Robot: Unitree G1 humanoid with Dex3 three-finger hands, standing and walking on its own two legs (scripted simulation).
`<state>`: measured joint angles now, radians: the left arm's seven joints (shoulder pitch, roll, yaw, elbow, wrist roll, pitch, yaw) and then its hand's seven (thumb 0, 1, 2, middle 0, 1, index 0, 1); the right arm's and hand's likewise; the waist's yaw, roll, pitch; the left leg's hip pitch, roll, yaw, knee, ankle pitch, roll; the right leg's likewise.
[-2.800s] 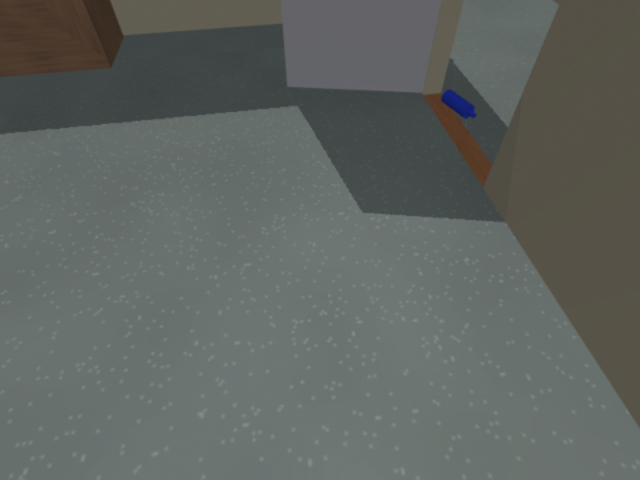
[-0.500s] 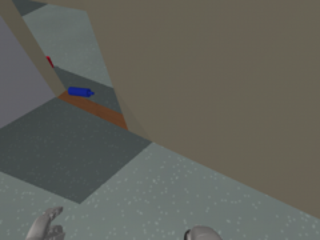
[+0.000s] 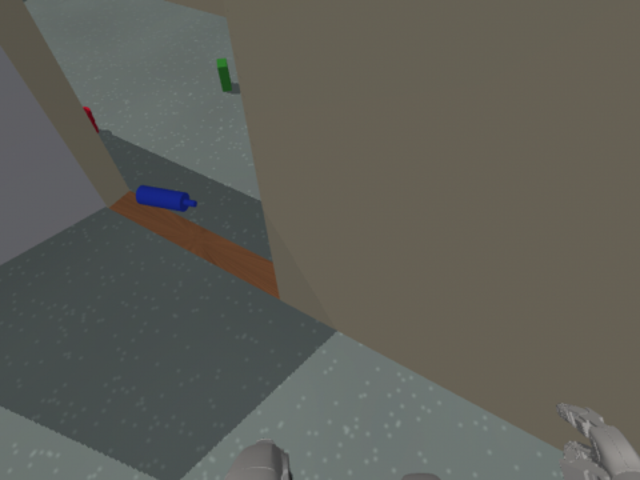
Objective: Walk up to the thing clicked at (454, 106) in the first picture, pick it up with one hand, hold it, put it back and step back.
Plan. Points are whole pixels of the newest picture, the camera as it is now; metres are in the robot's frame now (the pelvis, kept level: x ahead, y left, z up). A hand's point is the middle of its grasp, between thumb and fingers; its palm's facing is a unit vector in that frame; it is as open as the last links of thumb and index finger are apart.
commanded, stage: walk up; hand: left
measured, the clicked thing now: (168, 199) +1.18 +0.67 -0.70
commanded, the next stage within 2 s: none
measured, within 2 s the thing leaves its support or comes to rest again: neither
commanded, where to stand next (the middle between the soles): +0.75 +0.67 m, yaw -17 degrees
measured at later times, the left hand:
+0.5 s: hand (80, 331) +0.32 +0.40 -0.09, palm faces -0.07 -0.84 -0.54, open 7.3 cm
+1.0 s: hand (45, 243) +0.51 +0.55 -0.11, palm faces -0.26 -0.82 -0.51, open 7.3 cm
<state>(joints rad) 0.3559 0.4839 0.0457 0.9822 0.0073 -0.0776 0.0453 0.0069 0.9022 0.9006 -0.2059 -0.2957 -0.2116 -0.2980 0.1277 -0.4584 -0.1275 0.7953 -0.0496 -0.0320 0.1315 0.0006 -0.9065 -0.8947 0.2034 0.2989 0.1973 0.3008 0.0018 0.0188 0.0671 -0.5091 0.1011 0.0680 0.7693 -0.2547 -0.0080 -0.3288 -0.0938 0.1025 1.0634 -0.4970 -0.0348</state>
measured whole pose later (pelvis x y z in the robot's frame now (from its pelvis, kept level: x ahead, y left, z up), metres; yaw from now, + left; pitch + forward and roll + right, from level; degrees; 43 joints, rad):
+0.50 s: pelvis +0.20 +0.11 +0.01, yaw -6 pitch -2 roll -2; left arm 0.26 0.41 0.04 0.87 0.01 -0.11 0.06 0.00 0.90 0.90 -0.21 -0.30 -0.21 -0.30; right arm 0.27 -0.44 -0.09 0.84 -0.06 0.05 0.11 0.01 -0.91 -0.89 0.21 0.30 0.20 0.30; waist -0.02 0.15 0.05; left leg -0.51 0.08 -0.03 1.12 -0.39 -0.02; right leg -0.33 -0.05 -0.11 0.65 -0.27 -0.02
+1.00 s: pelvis +0.37 +0.28 +0.01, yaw -12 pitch -1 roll +0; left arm 0.27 0.42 0.03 0.94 -0.01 -0.10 0.06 0.00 0.90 0.90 -0.21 -0.30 -0.21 -0.30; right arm 0.32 -0.45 -0.10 0.82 -0.07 0.05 0.09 0.00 -0.90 -0.89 0.21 0.30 0.20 0.30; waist -0.09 0.06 0.10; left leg -0.27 0.02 0.19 0.70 -0.41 0.07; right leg -0.47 -0.02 -0.12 0.71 -0.27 -0.04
